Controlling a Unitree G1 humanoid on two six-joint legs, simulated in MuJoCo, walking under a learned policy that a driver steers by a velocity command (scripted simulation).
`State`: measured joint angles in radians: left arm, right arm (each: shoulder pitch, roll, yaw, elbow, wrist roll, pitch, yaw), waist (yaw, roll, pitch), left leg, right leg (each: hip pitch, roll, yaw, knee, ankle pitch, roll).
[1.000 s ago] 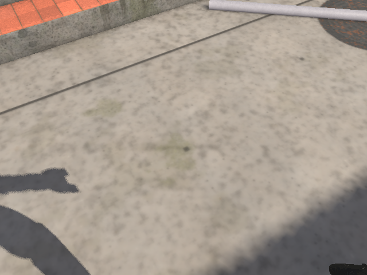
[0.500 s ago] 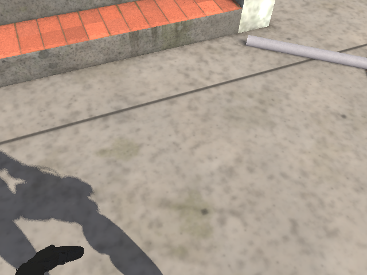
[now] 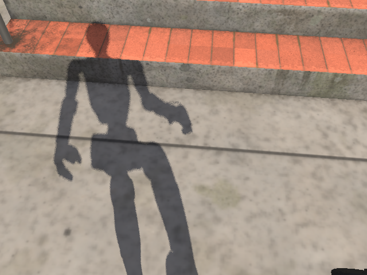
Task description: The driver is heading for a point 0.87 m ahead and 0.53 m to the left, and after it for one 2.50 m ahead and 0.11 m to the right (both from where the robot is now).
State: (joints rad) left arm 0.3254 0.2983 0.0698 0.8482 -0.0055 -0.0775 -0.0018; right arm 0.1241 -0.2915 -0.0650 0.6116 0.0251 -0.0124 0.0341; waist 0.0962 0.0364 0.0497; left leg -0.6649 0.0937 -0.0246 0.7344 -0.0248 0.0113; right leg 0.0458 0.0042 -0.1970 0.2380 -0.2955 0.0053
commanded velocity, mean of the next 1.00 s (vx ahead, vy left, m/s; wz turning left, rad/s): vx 0.50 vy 0.00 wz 0.56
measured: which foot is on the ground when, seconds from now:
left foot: up 0.00-0.10, down 0.12-0.60, up 0.62-1.00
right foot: down 0.00-0.12, up 0.14-0.58, down 0.60-1.00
